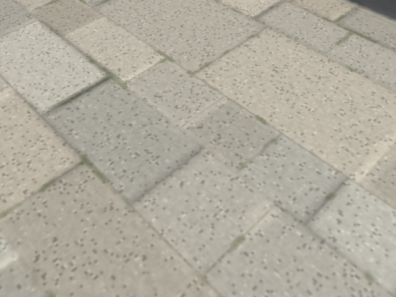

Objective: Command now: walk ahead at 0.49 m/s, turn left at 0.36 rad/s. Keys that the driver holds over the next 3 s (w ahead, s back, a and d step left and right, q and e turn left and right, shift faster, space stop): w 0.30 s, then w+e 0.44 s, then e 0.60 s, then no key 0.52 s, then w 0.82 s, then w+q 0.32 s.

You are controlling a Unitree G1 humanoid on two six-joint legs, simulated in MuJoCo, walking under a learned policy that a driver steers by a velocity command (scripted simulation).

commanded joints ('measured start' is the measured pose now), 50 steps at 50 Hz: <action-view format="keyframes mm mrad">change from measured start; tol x32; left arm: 1 55 78 19 -7 0 -13 -10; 50 -2 138 54 -184 -35 86 -12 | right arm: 1 43 -23 -8 -67 2 -5 5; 14 -318 -55 12 -209 -4 -30 44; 19 165 -302 -76 -108 -40 -25 21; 50 -73 -139 -28 -113 -28 -20 -26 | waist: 1 -8 -98 -48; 16 -7 -114 -20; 19 -92 299 -363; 39 -66 4 92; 47 89 -146 -551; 50 13 -11 -193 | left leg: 1 -171 105 -28 -35 47 3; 17 265 19 130 -730 248 65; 20 734 425 -573 -919 26 254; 25 315 265 -70 -1048 300 142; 37 450 279 250 -1083 484 106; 43 490 257 318 -663 1161 36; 44 417 213 328 -461 1057 -2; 46 -204 -57 192 256 -340 -133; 50 -242 77 2 101 -110 -99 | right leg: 1 166 -272 299 -264 14 -193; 15 280 -306 122 -191 132 -126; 17 206 -228 68 90 352 -79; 19 -356 -3 46 757 -427 12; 21 -487 -86 176 889 -331 -14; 40 -380 -93 -15 232 114 -26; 44 89 43 -58 89 132 -113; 46 696 -399 640 135 923 -412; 50 270 -264 409 -42 490 -290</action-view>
